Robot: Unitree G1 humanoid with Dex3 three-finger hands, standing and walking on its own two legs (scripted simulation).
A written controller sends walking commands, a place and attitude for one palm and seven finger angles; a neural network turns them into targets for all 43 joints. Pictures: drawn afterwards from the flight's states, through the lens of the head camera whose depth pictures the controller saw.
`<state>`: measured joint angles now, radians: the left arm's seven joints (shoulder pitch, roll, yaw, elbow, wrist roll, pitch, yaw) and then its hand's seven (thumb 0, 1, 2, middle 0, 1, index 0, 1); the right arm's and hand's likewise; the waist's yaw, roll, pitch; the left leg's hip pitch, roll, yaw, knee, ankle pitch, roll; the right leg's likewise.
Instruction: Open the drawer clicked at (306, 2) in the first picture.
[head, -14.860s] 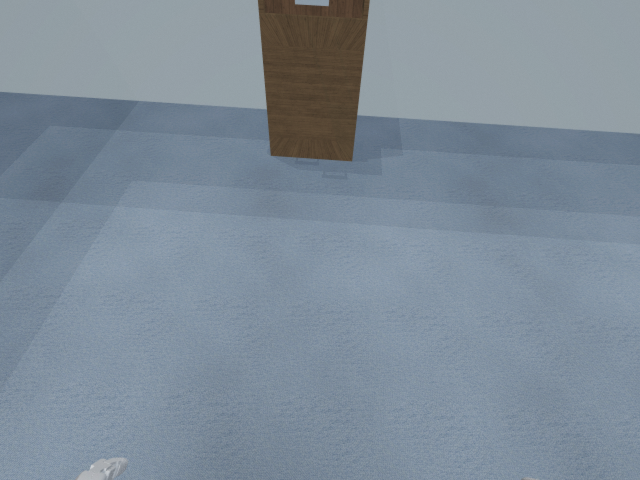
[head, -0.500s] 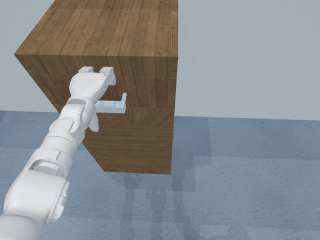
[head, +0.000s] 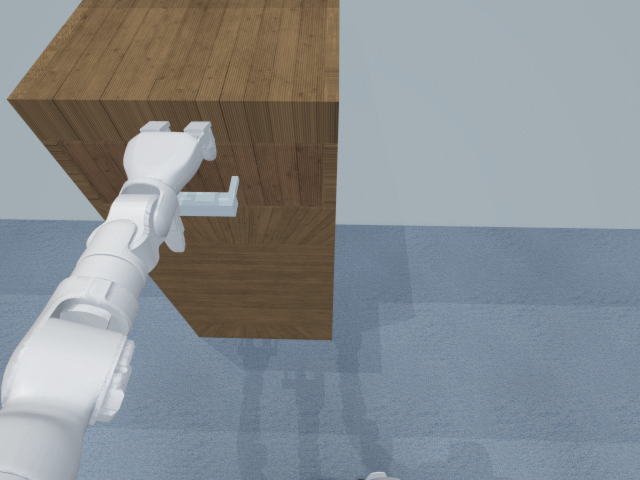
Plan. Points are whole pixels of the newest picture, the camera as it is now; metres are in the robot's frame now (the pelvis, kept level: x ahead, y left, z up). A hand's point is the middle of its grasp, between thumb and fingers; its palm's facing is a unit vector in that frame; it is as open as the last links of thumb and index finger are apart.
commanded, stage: move the hooked fingers above the handle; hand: left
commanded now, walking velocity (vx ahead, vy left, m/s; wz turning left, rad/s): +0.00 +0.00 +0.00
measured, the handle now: (197, 192) +0.53 +0.18 +0.01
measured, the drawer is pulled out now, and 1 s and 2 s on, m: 0.00 0.00 0.00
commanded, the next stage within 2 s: lower the fingers behind the handle in 0.36 s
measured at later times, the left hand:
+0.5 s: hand (178, 186) +0.48 +0.18 +0.07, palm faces -0.03 +0.01 -1.00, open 13.6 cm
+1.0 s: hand (181, 187) +0.48 +0.18 +0.07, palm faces +0.02 +0.00 -1.00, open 13.6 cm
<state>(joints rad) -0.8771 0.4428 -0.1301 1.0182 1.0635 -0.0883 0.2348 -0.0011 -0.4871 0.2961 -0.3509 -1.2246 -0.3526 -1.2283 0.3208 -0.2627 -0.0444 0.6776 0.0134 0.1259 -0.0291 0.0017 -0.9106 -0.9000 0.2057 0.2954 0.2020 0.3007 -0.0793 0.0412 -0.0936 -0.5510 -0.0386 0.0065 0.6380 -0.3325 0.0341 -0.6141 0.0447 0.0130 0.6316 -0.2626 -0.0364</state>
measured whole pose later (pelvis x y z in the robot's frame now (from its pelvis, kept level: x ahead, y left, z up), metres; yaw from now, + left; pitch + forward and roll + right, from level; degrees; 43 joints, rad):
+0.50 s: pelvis -0.01 +0.00 +0.00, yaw +0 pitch +15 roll +0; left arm -0.94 0.47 -0.12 1.09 1.07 -0.10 0.24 0.00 -0.49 0.30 -0.35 -1.23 -0.37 -1.21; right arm 0.35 -0.26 -0.03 0.68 0.01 0.10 -0.04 0.00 -0.91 -0.90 0.21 0.30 0.20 0.30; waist -0.11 0.04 -0.10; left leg -0.61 -0.04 0.01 0.67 -0.33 0.04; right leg -0.66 0.04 0.01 0.65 -0.25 -0.03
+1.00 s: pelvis -0.03 +0.01 -0.02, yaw +0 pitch +17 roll +0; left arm -1.04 0.46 -0.14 1.18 1.08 -0.05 0.30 0.00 -0.49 0.30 -0.34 -1.24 -0.34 -1.28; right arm 0.35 -0.28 -0.02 0.67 0.02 0.09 -0.04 0.00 -0.91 -0.90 0.21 0.30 0.20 0.30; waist -0.13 0.03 -0.12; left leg -0.73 -0.04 0.01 0.77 -0.34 0.04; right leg -0.78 0.04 0.01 0.73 -0.25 -0.03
